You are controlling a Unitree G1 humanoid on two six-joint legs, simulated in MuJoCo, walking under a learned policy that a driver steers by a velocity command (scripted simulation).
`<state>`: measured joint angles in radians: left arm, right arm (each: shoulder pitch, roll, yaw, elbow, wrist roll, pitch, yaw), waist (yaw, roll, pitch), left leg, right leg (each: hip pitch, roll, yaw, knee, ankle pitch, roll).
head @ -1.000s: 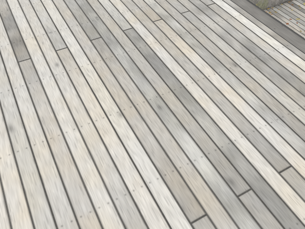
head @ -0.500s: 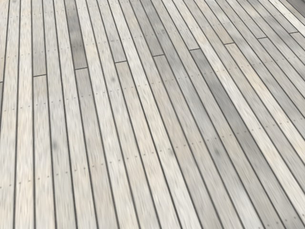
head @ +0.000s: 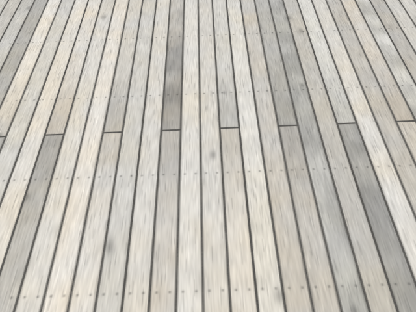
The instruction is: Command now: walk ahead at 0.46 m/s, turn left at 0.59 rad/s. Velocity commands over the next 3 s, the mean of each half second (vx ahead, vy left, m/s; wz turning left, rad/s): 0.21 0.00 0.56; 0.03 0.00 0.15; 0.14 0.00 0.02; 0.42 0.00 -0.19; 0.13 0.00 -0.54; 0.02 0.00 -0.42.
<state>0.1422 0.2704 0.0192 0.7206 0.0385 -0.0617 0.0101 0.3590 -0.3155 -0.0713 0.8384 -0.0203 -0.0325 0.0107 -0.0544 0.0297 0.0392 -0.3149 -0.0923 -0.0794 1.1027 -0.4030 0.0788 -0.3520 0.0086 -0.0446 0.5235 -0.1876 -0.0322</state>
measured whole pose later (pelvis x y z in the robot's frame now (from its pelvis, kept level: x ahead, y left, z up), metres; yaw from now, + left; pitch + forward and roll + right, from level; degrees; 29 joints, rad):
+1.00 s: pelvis +0.18 +0.00 +0.01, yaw +19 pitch -1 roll +0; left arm 0.27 0.20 0.01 0.86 0.01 0.00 0.03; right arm 0.22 -0.22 -0.03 0.90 -0.02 0.01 0.00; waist -0.01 0.03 0.02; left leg -0.27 -0.07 -0.05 0.40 -0.09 0.04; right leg -0.14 0.03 -0.02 0.44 -0.27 -0.03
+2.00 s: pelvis +0.49 +0.13 -0.02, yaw +11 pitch +0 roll +1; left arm 0.04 0.20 0.04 0.88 0.04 -0.06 -0.03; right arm 0.43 -0.17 -0.02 1.10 -0.02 -0.09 -0.04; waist -0.02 -0.01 0.07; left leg 0.11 -0.03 0.18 0.49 -0.45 0.04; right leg -0.47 0.04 -0.13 0.55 -0.07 -0.15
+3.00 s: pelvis +0.63 +0.21 +0.01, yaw -18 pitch +0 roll -1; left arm 0.16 0.28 0.05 0.83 0.00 0.08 -0.01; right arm 0.25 -0.25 -0.02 0.80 -0.03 0.00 -0.02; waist -0.03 -0.02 0.07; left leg -0.20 0.01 0.03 0.45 -0.24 0.03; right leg -0.28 0.05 0.07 0.70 -0.44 0.03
